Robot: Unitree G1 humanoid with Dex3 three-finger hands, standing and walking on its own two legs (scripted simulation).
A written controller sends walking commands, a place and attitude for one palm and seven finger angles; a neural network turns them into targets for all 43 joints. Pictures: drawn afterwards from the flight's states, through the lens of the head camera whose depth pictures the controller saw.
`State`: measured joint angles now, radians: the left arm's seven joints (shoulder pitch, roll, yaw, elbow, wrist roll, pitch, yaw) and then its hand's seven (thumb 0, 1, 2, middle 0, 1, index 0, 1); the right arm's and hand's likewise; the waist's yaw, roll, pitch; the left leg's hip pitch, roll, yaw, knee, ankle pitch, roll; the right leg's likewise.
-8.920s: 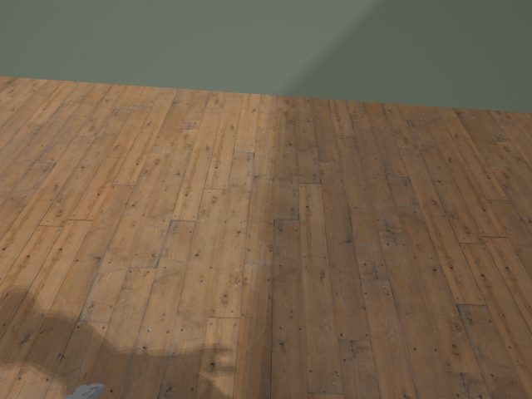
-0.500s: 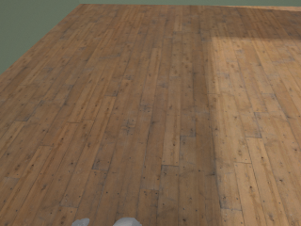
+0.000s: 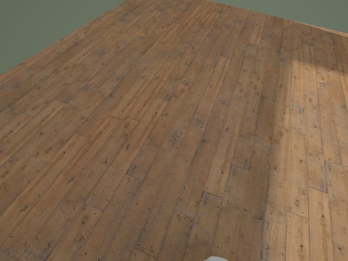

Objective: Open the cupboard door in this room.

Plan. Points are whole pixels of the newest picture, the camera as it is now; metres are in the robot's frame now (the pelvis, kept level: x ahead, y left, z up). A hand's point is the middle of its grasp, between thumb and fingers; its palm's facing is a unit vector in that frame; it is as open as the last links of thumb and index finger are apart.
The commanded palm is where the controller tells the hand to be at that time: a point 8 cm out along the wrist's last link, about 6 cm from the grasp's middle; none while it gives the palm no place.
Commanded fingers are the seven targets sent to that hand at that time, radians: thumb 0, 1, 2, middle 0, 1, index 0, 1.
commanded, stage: turn or walk to find it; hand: left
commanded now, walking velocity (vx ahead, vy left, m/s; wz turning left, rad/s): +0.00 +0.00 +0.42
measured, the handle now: out of the picture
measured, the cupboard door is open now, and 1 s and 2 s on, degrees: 0 0 0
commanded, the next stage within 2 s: stand and wait in 1.50 s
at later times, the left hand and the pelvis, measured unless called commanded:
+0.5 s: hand out of the picture -0.01 +0.15 -0.16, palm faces +0.25 -0.93 -0.26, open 7.4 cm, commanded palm none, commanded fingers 0.00 0.90 0.90 -0.20 -0.30 -0.20 -0.30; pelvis -0.03 -0.05 +0.00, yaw +14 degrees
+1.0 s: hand out of the picture -0.06 +0.20 -0.16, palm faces +0.44 -0.86 -0.27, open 7.4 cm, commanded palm none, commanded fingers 0.00 0.90 0.90 -0.20 -0.30 -0.20 -0.30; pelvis -0.05 -0.03 +0.00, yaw +25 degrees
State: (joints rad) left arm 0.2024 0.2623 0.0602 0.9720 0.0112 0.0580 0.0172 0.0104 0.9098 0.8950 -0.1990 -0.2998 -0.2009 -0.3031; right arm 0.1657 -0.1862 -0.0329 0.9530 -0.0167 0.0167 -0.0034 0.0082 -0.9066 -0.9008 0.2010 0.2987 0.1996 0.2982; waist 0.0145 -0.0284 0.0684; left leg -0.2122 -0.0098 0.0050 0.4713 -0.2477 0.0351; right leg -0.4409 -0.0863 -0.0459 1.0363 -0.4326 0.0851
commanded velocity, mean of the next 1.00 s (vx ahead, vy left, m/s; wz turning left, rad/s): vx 0.00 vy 0.00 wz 0.42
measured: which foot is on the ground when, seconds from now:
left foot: down 0.00-0.22, up 0.24-0.62, down 0.64-1.00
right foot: up 0.00-0.20, down 0.22-0.64, up 0.66-1.00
